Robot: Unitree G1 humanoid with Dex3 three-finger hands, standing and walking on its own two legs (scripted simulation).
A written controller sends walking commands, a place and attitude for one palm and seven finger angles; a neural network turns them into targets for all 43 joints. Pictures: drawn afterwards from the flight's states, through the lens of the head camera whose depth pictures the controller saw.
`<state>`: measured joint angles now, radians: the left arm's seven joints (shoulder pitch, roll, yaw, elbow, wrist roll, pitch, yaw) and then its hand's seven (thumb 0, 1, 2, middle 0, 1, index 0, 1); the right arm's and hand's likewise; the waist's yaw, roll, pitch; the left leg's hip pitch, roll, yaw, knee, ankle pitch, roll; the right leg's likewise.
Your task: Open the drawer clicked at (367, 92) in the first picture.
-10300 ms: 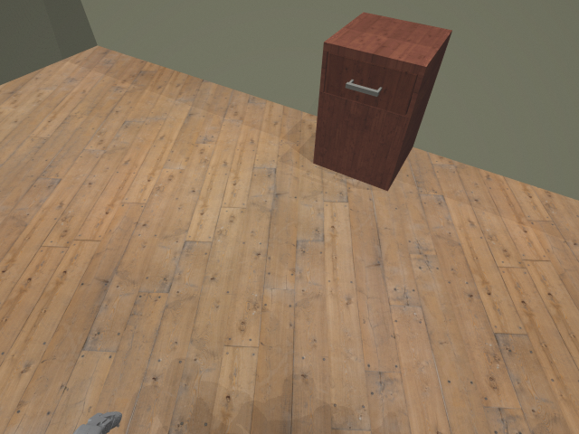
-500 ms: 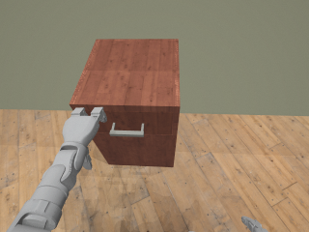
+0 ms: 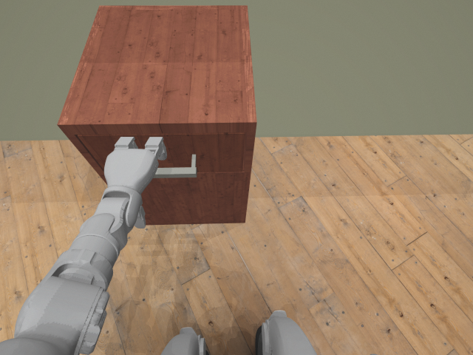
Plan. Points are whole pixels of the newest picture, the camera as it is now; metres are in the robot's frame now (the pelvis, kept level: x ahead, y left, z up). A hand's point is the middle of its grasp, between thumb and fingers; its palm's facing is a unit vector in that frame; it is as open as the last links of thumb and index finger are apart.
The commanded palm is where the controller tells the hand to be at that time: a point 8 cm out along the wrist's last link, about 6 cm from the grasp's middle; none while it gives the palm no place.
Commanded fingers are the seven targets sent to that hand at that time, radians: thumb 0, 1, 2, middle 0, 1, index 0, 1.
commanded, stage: move the hooked fingers above the handle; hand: left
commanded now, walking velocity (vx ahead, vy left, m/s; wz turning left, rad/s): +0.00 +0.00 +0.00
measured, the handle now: (168, 165) +0.55 +0.15 -0.18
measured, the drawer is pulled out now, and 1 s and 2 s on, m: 0.00 0.00 0.00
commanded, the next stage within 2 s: none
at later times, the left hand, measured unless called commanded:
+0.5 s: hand (173, 171) +0.50 +0.13 -0.12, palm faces -0.05 -0.06 -1.00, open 13.8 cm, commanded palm +0.49 +0.15 -0.07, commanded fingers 0.00 -0.50 0.30 -0.30 -1.20 -0.30 -1.20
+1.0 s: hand (165, 179) +0.48 +0.14 -0.12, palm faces -0.19 -0.05 -0.98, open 13.8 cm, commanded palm +0.49 +0.15 -0.08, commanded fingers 0.00 -0.50 0.30 -0.30 -1.20 -0.30 -1.20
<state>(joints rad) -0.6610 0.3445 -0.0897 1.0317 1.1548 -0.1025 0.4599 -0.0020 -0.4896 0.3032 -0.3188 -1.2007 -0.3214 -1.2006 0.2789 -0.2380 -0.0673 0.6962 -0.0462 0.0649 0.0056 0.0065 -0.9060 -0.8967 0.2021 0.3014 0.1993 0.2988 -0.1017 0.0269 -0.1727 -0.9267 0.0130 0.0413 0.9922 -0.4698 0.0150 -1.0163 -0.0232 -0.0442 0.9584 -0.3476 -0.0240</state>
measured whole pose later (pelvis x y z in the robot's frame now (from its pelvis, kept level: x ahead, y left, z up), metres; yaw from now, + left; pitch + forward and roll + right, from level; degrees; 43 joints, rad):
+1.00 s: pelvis -0.03 +0.00 -0.07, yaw +0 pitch +32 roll -2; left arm -0.95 0.39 -0.13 1.17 1.11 -0.05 0.36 0.00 -0.49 0.30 -0.32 -1.20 -0.32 -1.21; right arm 0.31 -0.25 -0.03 0.69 -0.05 0.00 0.02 0.00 -0.90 -0.90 0.20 0.30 0.20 0.30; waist -0.19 0.05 -0.21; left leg -1.35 0.02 0.00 1.36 -0.58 0.02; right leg -1.41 -0.03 -0.07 1.28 -0.43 -0.03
